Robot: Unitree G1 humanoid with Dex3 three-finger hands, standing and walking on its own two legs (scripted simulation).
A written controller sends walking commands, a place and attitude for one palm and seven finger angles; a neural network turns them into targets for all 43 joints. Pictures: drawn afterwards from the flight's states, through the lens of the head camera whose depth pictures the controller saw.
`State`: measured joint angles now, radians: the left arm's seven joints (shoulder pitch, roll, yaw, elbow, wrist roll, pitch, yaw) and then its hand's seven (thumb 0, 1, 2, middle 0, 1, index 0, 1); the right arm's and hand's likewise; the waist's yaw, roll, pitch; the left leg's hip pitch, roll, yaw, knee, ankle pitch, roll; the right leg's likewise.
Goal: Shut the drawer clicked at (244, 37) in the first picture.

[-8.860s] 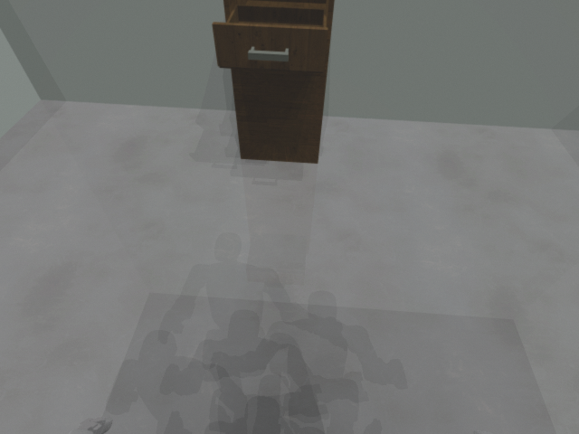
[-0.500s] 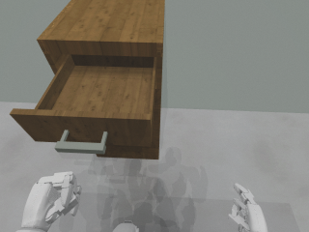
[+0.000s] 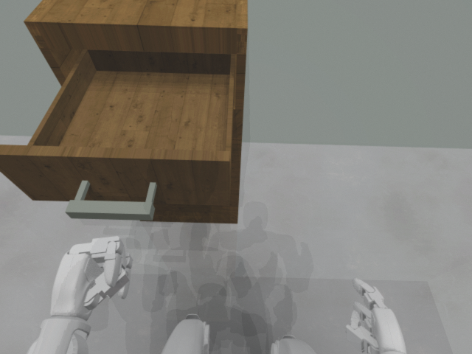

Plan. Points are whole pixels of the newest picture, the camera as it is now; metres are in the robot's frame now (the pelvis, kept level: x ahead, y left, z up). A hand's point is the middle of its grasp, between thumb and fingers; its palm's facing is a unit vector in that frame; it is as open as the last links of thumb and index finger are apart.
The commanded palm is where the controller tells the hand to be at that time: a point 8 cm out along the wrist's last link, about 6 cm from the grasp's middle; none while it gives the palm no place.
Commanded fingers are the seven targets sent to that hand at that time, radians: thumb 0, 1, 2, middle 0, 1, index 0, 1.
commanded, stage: bring the fist close to the handle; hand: left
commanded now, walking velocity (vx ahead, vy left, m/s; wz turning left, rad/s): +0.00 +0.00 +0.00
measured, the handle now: (115, 198) +0.35 +0.22 +0.05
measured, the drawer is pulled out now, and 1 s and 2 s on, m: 0.28 0.28 0.16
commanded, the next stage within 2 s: push the drawer shut in 0.38 s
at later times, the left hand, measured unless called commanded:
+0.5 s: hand (121, 277) +0.22 +0.18 +0.05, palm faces +0.03 -1.00 -0.05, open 3.3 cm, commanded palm +0.20 +0.24 +0.05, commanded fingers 0.00 0.90 0.90 -1.40 -1.60 -1.40 -1.60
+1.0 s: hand (134, 244) +0.27 +0.17 +0.05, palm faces +0.01 -1.00 -0.05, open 3.2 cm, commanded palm +0.26 +0.23 +0.05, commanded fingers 0.00 0.90 0.90 -1.40 -1.60 -1.40 -1.60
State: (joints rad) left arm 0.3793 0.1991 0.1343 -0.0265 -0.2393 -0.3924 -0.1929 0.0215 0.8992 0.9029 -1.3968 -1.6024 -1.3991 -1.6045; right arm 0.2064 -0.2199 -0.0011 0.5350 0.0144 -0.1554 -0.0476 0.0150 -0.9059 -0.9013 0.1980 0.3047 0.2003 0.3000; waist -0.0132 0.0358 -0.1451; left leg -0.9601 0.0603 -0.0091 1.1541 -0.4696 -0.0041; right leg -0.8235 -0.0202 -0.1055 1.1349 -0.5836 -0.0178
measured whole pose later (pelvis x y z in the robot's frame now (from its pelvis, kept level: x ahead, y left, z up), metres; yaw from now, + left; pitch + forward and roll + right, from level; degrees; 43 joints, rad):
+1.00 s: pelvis +0.00 -0.01 +0.00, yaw +0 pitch +16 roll -2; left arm 0.20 0.23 0.16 0.09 -0.24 -0.37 -0.18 0.01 0.89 0.91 -1.40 -1.60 -1.40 -1.60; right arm 0.23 -0.24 0.01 0.53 0.02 -0.10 -0.05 0.01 -0.91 -0.90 0.20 0.30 0.20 0.30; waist -0.03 0.04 -0.16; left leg -0.97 0.07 -0.01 1.15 -0.47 -0.01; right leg -0.84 -0.01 -0.10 1.13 -0.58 -0.02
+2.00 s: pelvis +0.00 +0.01 +0.00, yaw -2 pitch +18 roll -2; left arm -0.36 0.30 0.28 0.65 -0.19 -0.41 -0.20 -0.03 0.77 0.87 -1.40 -1.60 -1.40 -1.60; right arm 0.28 -0.25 0.01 0.62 0.02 -0.01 -0.03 0.01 -0.91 -0.90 0.20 0.30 0.20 0.30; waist -0.08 0.02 -0.13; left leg -0.99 0.07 0.02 1.12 -0.44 0.01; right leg -0.87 -0.01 -0.07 1.09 -0.54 -0.01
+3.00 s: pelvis -0.01 +0.01 -0.01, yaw -4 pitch +24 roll -4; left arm -0.90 0.51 0.43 1.16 -0.07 -0.42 -0.19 0.03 0.79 0.89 -1.40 -1.60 -1.40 -1.60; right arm 0.35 -0.26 0.03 0.65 -0.02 0.06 0.00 0.01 -0.91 -0.90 0.20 0.30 0.20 0.30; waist -0.18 0.04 -0.12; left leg -1.17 0.10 0.00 1.20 -0.45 0.01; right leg -1.04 0.02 -0.08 1.16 -0.54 -0.01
